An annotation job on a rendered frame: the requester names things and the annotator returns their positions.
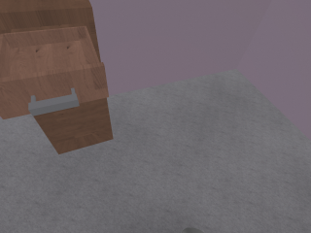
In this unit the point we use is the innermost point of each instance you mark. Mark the drawer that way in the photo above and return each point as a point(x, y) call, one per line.
point(48, 63)

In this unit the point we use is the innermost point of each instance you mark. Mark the cabinet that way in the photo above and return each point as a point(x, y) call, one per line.
point(73, 128)

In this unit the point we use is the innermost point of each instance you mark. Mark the handle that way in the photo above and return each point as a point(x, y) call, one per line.
point(53, 104)

